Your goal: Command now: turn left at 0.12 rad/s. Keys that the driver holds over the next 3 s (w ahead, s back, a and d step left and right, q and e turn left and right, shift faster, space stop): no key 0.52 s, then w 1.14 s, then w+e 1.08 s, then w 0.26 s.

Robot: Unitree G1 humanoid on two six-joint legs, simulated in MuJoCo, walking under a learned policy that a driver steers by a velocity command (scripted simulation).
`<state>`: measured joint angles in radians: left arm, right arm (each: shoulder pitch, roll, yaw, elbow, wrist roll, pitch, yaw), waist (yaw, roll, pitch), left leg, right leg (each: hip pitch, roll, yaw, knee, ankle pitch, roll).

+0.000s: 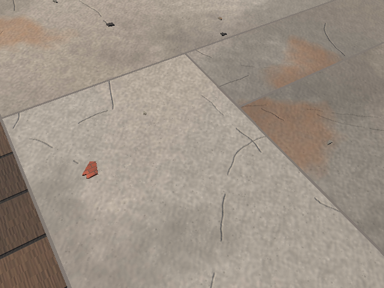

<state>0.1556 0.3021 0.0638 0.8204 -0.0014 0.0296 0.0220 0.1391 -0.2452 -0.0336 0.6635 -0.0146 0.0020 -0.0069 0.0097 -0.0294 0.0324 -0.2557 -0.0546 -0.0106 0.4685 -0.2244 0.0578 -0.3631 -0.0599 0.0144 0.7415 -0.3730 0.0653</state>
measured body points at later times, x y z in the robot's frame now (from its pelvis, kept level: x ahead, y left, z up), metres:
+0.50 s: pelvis +0.01 -0.02 +0.00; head +0.02 -0.02 +0.45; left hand +0.13 +0.23 -0.13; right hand +0.13 -0.29 -0.12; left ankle +0.01 +0.09 -0.74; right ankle +0.00 -0.15 -0.74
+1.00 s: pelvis +0.13 -0.01 +0.00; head +0.16 +0.01 +0.45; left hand +0.30 +0.25 -0.11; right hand +0.09 -0.26 -0.13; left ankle +0.02 +0.09 -0.74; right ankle +0.21 -0.15 -0.67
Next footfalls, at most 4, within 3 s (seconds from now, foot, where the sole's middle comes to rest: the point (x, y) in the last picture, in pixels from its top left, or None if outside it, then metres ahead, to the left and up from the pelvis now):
0.06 right None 0.04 -0.15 -0.78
1.20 right None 0.44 -0.14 -0.78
1.76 left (171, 219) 0.74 0.09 -0.78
2.28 right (243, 170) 0.98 -0.20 -0.78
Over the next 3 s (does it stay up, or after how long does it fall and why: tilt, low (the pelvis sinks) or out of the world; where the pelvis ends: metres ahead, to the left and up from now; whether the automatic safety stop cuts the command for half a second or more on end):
stays up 1.22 -0.21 0.00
